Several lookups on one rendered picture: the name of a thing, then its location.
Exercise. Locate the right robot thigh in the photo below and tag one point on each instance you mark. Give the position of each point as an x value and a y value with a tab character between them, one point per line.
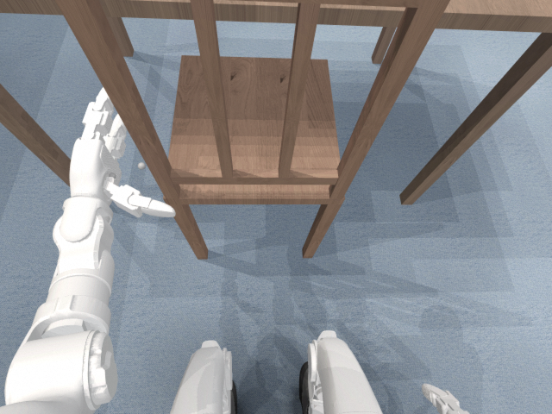
345	387

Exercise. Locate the table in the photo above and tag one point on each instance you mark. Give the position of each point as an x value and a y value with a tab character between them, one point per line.
492	15

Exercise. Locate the robot left upper arm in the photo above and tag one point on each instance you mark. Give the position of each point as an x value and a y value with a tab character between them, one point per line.
68	374

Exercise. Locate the chair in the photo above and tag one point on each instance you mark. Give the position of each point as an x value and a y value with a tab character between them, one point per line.
252	130

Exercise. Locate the left robot thigh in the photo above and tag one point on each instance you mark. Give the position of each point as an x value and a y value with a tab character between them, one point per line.
207	376

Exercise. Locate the left robot forearm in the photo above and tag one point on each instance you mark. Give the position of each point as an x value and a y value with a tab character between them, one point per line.
79	294

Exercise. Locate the right robot hand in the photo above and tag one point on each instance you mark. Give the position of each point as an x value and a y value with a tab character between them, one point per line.
445	402

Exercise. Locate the left robot hand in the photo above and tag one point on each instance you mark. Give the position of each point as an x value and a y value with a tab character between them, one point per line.
94	157

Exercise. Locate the robot thigh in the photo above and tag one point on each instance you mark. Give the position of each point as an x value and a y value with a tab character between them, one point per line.
345	387
207	376

